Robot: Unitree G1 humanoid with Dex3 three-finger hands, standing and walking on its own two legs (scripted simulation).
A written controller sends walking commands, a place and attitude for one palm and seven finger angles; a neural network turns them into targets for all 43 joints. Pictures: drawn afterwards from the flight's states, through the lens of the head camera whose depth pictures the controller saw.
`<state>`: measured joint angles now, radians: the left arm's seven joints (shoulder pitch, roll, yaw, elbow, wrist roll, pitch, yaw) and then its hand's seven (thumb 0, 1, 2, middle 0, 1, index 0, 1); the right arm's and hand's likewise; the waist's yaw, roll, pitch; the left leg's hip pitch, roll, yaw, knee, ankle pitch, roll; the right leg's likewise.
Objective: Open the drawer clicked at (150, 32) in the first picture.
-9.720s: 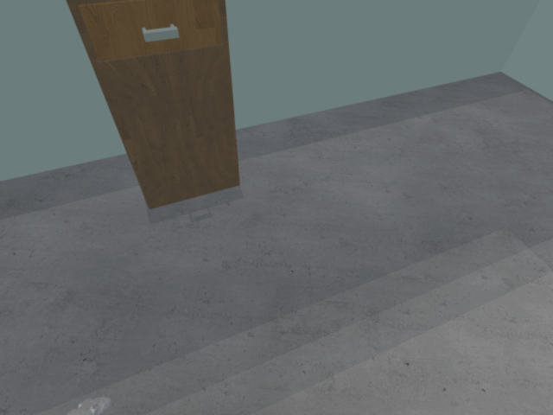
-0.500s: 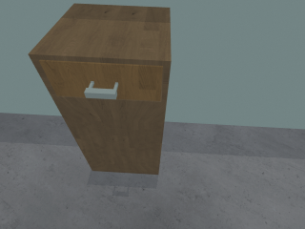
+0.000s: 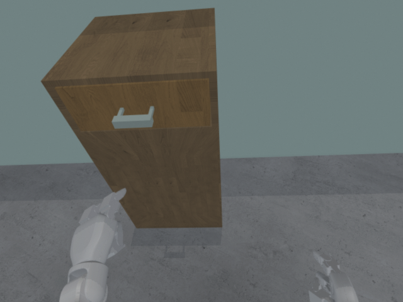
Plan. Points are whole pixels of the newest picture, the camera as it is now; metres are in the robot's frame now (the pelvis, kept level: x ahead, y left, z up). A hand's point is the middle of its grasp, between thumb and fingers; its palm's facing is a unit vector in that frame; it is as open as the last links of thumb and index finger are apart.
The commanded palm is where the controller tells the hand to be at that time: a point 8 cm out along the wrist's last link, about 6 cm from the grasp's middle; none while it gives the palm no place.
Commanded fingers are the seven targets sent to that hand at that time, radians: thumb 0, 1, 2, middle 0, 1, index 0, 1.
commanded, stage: raise the hand with hooked fingers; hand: left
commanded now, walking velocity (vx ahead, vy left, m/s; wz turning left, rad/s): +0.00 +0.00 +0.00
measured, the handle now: (134, 115) +0.57 +0.22 +0.05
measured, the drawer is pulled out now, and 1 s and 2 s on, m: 0.00 0.00 0.00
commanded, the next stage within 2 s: move the hooked fingers above the handle in 1.62 s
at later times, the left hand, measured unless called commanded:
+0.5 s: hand (96, 233) +0.24 +0.22 +0.04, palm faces +0.08 -0.10 -0.99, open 10.7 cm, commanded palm +0.20 +0.23 +0.09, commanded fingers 0.00 -0.03 0.50 -0.27 -0.90 -0.27 -0.90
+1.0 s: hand (59, 191) +0.28 +0.27 +0.12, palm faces +0.11 -0.05 -0.99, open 13.4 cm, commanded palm +0.25 +0.27 +0.18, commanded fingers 0.00 -0.50 0.30 -0.30 -1.20 -0.30 -1.20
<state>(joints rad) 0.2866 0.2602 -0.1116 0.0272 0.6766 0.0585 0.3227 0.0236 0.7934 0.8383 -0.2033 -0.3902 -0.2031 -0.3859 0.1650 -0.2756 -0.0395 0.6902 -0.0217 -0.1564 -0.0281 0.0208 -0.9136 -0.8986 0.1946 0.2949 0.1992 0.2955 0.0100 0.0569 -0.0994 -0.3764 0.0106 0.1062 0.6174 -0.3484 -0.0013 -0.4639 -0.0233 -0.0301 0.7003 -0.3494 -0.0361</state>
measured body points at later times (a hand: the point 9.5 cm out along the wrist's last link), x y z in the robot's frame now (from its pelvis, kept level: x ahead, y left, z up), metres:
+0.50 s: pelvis -0.02 -0.01 +0.00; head -0.01 -0.04 +0.45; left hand +0.23 +0.22 +0.10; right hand +0.19 -0.19 -0.11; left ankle -0.03 +0.12 -0.72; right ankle +0.00 -0.09 -0.72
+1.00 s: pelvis -0.01 +0.03 +0.02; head +0.00 -0.01 +0.47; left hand +0.27 +0.27 +0.18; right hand +0.23 -0.17 -0.08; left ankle -0.02 +0.12 -0.72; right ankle +0.00 -0.09 -0.72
